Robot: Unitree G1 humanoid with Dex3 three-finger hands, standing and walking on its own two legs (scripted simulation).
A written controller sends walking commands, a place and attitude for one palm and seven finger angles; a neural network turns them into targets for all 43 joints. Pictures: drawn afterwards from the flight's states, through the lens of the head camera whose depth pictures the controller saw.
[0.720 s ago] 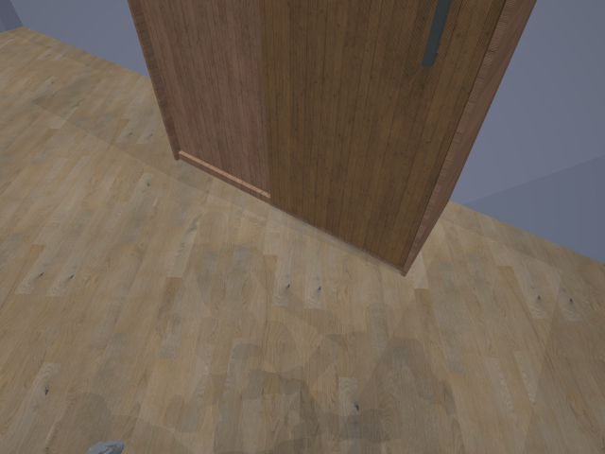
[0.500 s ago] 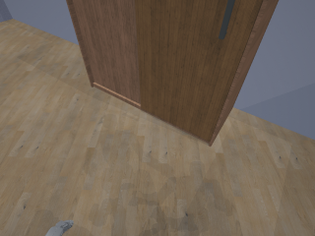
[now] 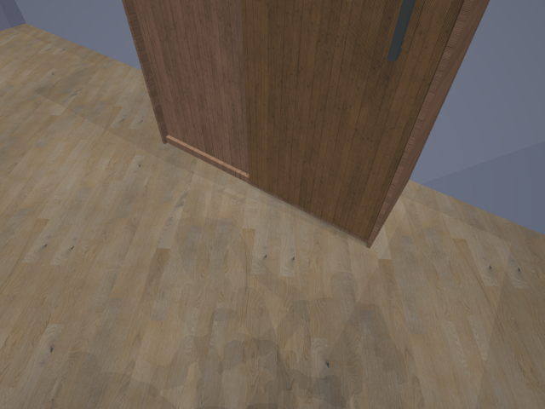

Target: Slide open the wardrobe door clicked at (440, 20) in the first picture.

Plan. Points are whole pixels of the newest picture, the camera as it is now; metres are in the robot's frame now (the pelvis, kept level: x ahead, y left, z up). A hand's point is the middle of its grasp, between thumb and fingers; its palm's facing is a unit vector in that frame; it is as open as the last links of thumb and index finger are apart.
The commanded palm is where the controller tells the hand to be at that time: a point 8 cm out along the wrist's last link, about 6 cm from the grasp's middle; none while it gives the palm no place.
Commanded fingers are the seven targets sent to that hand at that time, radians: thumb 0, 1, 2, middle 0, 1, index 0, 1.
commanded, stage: stand and wait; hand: right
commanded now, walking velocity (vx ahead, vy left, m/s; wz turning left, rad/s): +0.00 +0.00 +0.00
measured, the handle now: (409, 6) +0.97 -0.28 +0.21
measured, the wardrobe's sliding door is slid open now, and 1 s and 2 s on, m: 0.00 0.00 0.00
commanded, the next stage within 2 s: look at it before walking up in 0.10 s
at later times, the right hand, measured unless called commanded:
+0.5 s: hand out of the picture +0.07 -0.24 -0.15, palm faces -0.02 +0.95 -0.33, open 7.4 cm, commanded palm none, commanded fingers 0.00 -0.90 -0.90 0.20 0.30 0.20 0.30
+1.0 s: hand out of the picture +0.06 -0.24 -0.16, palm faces -0.05 +0.95 -0.32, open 7.4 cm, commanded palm none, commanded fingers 0.00 -0.90 -0.90 0.20 0.30 0.20 0.30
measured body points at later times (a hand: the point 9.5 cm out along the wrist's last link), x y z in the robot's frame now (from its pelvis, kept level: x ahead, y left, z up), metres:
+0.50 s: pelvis +0.00 +0.00 +0.00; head +0.00 +0.00 +0.45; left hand +0.08 +0.30 -0.13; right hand +0.07 -0.29 -0.13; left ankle +0.00 +0.12 -0.74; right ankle -0.01 -0.12 -0.74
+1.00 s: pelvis -0.01 +0.00 +0.00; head +0.00 +0.00 +0.45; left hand +0.06 +0.28 -0.14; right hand +0.06 -0.29 -0.14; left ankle +0.00 +0.12 -0.74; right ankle -0.01 -0.12 -0.74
